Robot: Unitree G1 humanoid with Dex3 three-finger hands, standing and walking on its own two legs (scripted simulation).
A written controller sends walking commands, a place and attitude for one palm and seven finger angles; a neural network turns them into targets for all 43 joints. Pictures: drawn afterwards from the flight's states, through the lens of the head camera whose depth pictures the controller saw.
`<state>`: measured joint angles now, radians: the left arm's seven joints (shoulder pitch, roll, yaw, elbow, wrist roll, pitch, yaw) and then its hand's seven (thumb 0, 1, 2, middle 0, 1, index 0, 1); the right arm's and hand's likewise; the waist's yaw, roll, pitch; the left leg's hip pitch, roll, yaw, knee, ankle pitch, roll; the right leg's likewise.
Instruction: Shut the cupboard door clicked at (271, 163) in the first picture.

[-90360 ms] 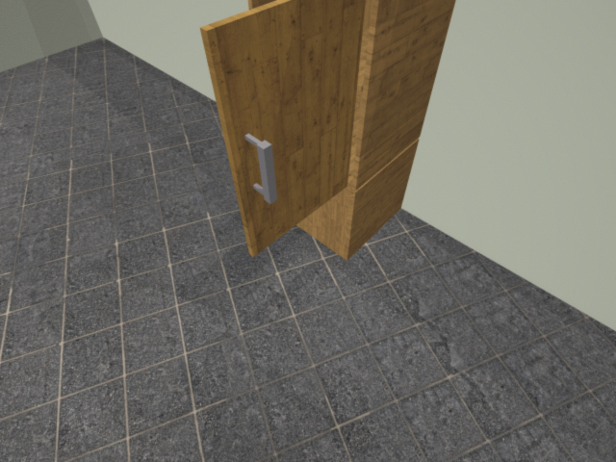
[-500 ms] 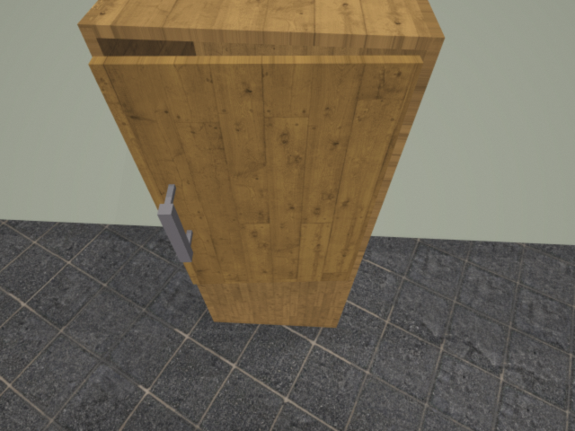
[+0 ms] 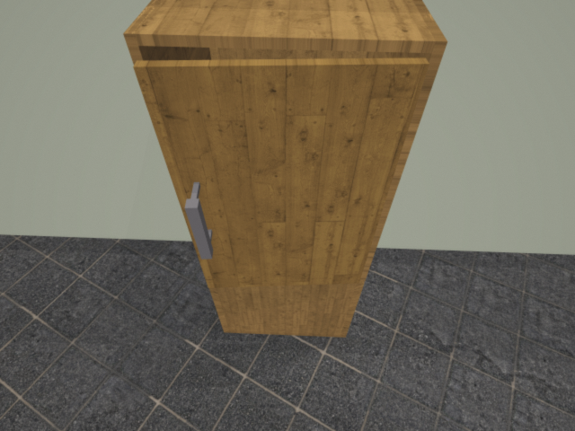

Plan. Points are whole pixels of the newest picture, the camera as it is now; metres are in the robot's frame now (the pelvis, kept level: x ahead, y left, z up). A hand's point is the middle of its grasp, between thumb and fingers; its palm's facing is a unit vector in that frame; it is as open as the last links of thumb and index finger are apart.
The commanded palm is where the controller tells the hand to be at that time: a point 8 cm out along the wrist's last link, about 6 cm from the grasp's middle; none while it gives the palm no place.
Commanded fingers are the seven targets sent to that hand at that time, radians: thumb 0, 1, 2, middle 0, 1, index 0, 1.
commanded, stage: come to a stop and stand still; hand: left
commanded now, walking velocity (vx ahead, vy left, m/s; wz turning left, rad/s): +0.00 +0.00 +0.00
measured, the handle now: (201, 222) +0.47 +0.19 -0.03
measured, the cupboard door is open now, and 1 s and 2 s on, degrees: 4 4 4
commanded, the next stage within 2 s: look again from close up in 0.26 s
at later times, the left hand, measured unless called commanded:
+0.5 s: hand out of the picture +0.01 +0.20 -0.16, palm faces -0.03 -0.97 -0.26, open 7.4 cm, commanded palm none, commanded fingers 0.00 0.90 0.90 -0.20 -0.30 -0.20 -0.30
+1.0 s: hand out of the picture +0.09 +0.19 -0.15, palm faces -0.02 -0.95 -0.30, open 7.4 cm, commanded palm +0.12 +0.23 -0.06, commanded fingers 0.00 0.90 0.90 -0.22 -0.32 -0.22 -0.32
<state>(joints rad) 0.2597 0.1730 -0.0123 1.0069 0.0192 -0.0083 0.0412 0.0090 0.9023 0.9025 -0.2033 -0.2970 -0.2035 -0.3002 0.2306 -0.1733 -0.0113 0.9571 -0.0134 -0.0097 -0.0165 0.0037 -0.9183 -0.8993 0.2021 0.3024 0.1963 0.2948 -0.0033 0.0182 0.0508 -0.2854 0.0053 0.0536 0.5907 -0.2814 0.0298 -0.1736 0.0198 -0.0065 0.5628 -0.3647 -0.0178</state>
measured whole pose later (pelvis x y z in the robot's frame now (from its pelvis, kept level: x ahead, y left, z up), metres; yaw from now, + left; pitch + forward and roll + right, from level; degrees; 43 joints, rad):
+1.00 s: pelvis +0.03 -0.03 +0.01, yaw -1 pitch +0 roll +1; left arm 0.16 0.26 0.00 1.07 0.02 -0.03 0.03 0.01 0.90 0.90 -0.20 -0.30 -0.20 -0.30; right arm 0.13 -0.25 0.01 1.08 -0.01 -0.02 -0.02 0.01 -0.91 -0.90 0.20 0.30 0.20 0.29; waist 0.01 0.00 0.03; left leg -0.20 0.03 0.06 0.43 -0.23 -0.01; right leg -0.09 0.04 0.00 0.40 -0.32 -0.05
